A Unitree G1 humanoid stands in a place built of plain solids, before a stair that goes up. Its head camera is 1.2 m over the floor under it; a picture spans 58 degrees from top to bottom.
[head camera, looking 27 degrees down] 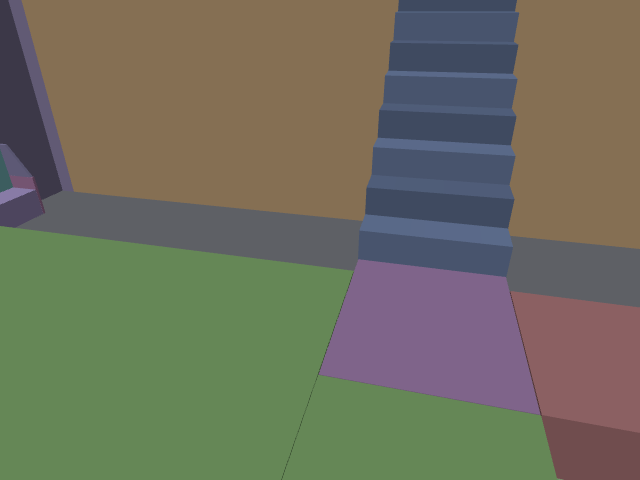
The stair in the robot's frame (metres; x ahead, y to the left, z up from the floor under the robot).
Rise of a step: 0.18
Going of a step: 0.20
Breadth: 0.78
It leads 14 degrees to the right of straight ahead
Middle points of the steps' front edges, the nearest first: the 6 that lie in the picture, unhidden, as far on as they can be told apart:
2.02 -0.59 0.18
2.22 -0.64 0.35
2.42 -0.69 0.53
2.62 -0.74 0.71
2.81 -0.79 0.88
3.01 -0.84 1.06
